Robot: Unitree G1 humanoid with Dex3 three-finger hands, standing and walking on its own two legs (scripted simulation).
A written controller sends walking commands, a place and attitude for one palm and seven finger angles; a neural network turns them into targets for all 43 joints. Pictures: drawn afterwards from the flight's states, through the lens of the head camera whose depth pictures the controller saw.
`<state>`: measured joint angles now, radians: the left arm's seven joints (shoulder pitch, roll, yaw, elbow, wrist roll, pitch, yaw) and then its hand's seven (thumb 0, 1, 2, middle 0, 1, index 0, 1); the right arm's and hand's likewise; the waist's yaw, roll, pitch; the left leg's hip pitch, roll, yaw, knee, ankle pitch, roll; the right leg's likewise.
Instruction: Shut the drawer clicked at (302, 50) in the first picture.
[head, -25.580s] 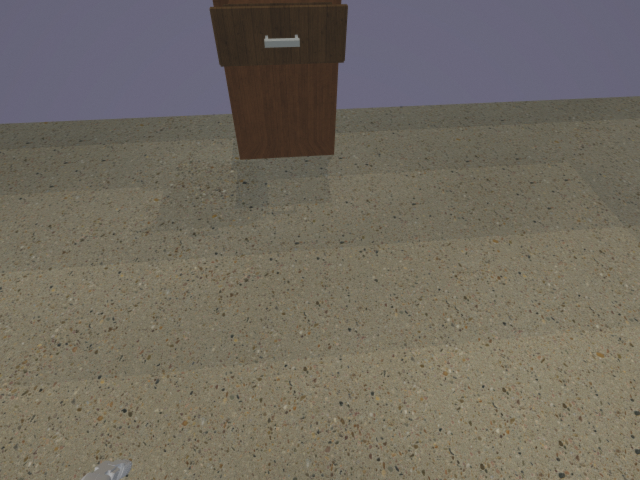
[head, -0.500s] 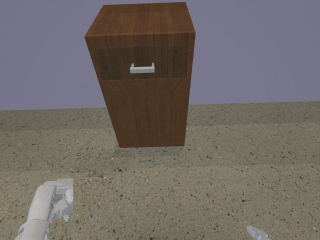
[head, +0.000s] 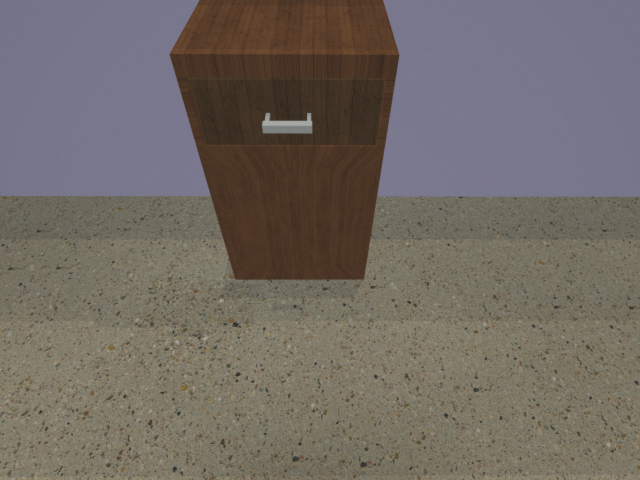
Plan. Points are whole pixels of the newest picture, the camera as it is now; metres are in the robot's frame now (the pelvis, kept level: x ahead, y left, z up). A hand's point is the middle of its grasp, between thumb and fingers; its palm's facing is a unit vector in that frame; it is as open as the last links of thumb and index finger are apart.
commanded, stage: let the arm hang, fingers relaxed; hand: left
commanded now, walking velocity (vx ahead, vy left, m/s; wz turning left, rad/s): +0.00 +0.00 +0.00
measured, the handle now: (288, 122) +0.88 +0.13 -0.05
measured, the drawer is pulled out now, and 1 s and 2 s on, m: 0.00 0.00 0.00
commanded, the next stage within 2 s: look to check the result in 0.48 s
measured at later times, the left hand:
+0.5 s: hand out of the picture -0.02 +0.15 -0.18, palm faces +0.02 -0.99 -0.16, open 7.4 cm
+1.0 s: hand out of the picture -0.01 +0.15 -0.18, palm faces +0.01 -0.98 -0.18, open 7.4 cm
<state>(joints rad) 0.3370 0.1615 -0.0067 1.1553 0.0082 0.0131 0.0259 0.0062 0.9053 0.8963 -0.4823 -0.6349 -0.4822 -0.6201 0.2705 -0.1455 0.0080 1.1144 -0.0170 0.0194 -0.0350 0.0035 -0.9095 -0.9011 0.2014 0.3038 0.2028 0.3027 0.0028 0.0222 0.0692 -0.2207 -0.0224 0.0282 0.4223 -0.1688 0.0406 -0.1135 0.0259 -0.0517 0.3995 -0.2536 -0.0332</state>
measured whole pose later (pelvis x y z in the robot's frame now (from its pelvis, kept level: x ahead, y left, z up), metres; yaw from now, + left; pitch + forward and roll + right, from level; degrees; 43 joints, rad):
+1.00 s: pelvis +0.00 -0.01 +0.00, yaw -1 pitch -2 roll +0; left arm 0.28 0.13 0.00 1.16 0.01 -0.01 0.03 0.00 0.91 0.90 -0.19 -0.30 -0.20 -0.30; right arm 0.28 -0.15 -0.01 1.15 -0.02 0.00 -0.04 0.00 -0.91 -0.90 0.20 0.30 0.20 0.30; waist -0.01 0.01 0.06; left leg -0.21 0.00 0.04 0.41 -0.16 0.02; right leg -0.12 0.04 -0.04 0.40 -0.25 -0.05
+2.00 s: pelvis +0.02 -0.03 +0.00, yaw -1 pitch -2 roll +0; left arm 0.20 0.20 0.01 1.15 0.01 -0.02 0.02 0.00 0.90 0.90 -0.20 -0.30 -0.20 -0.30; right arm 0.19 -0.23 -0.01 1.15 -0.02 0.00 -0.03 0.00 -0.91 -0.90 0.20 0.30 0.20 0.30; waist -0.01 0.02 0.06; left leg -0.16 0.01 0.03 0.36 -0.16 0.00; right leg -0.06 0.06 -0.04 0.33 -0.24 -0.07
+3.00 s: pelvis +0.02 -0.03 +0.00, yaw -1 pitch -2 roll +0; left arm 0.18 0.25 0.01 1.15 0.01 -0.02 0.01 0.00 0.90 0.90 -0.20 -0.30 -0.20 -0.30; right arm 0.17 -0.26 0.00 1.15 -0.02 0.00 -0.03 0.00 -0.90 -0.90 0.20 0.30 0.20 0.30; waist -0.01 0.01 0.05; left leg -0.14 0.01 0.03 0.33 -0.16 -0.01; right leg -0.03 0.06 -0.04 0.29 -0.23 -0.07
